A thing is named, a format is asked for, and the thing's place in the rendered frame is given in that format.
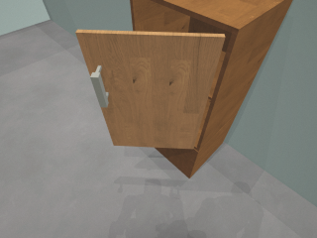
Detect handle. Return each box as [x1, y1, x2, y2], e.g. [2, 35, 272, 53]
[90, 65, 109, 108]

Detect cupboard door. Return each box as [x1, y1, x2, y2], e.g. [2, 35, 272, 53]
[75, 29, 226, 150]

